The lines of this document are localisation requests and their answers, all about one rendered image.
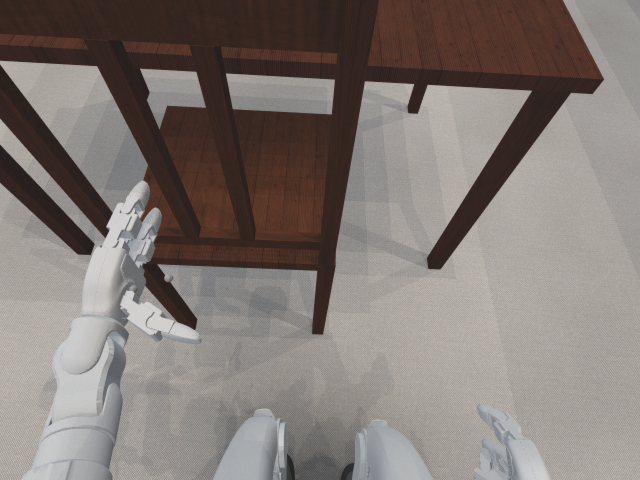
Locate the robot left forearm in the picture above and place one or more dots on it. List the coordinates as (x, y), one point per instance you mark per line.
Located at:
(81, 429)

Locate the chair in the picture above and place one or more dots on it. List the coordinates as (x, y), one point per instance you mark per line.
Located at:
(236, 188)

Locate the robot right thigh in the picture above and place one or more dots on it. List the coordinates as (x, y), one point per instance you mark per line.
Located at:
(383, 453)

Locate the robot left shin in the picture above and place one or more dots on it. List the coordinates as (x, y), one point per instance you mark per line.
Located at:
(283, 474)

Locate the table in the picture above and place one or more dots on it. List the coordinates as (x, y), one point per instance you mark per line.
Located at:
(502, 44)

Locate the robot left hand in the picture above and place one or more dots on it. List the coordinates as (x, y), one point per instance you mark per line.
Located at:
(117, 264)

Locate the robot right hand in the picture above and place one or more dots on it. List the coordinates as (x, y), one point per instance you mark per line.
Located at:
(521, 460)

